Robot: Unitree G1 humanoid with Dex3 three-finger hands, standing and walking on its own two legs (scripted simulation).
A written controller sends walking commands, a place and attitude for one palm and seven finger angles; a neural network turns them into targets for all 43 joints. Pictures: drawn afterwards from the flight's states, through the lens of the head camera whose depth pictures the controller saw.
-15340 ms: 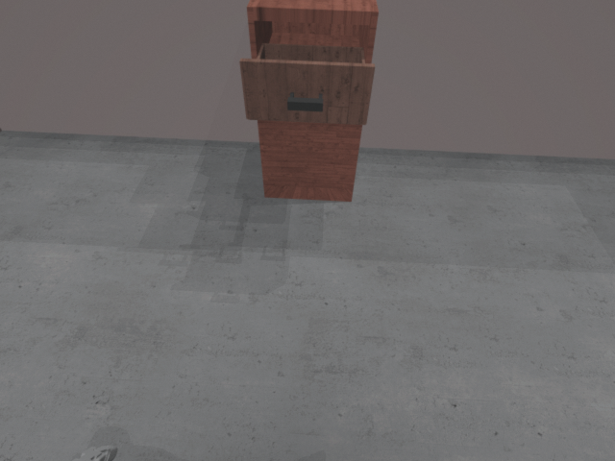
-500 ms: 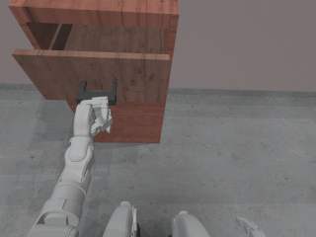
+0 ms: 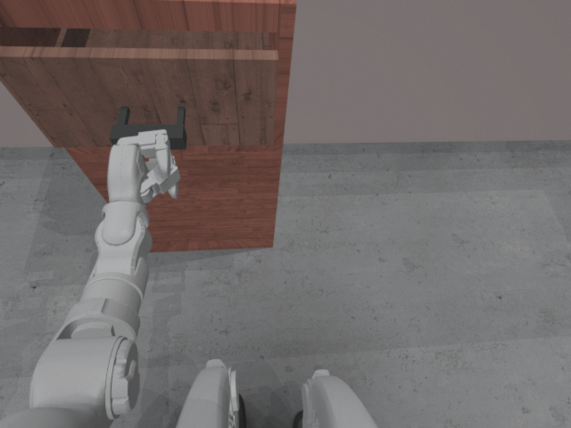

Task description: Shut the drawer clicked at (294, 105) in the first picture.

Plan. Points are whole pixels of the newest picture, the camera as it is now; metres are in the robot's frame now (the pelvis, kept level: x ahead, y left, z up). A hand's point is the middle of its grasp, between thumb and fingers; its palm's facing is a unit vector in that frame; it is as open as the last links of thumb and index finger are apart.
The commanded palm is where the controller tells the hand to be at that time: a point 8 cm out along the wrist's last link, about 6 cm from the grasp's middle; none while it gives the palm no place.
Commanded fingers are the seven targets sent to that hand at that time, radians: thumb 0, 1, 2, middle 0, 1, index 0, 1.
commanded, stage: push the drawer shut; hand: left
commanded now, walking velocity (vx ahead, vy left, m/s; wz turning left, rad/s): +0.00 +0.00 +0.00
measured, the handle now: (151, 125) +0.54 +0.18 +0.04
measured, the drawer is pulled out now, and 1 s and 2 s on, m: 0.05 0.00 0.00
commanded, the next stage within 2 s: pull the fist back off the drawer in 0.76 s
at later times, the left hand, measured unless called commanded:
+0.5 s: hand (176, 142) +0.51 +0.14 +0.04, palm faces +0.03 -1.00 -0.03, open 3.2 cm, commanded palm +0.50 +0.17 +0.04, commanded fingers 0.00 0.90 0.90 -1.40 -1.60 -1.40 -1.60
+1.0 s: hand (176, 140) +0.52 +0.14 +0.04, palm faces +0.04 -1.00 -0.05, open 2.7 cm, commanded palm +0.53 +0.16 +0.04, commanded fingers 0.00 0.90 0.90 -1.40 -1.60 -1.40 -1.60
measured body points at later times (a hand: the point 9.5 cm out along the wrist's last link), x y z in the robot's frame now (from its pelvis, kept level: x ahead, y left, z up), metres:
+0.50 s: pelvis +0.00 +0.01 -0.01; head +0.14 +0.03 +0.42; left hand +0.50 +0.19 +0.05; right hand +0.00 -0.26 -0.12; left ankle +0.05 +0.10 -0.63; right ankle -0.01 -0.10 -0.63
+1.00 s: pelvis -0.03 +0.01 -0.02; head +0.12 +0.05 +0.40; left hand +0.51 +0.20 +0.04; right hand -0.04 -0.26 -0.12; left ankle +0.05 +0.10 -0.63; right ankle -0.01 -0.10 -0.63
